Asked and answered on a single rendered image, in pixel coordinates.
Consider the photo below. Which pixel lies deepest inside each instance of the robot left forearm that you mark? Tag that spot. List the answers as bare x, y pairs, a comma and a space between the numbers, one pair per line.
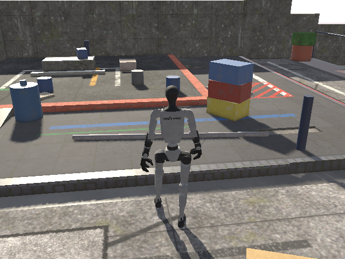
147, 147

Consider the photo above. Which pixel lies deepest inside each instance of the right robot foot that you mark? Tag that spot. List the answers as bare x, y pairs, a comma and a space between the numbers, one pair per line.
181, 222

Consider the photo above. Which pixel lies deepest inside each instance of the robot right forearm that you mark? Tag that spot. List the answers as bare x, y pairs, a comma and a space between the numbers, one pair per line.
197, 142

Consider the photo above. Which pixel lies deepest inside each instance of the right robot shin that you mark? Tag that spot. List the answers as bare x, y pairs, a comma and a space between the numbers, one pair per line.
183, 201

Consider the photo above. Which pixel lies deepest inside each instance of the right robot hand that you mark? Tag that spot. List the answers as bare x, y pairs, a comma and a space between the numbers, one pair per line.
194, 151

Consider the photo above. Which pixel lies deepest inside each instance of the left robot hand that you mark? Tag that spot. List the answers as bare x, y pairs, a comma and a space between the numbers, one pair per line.
144, 165

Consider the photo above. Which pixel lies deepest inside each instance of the robot left upper arm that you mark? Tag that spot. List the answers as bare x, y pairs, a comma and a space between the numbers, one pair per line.
152, 124

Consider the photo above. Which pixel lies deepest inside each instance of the robot right upper arm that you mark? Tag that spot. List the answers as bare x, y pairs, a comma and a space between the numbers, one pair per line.
191, 122

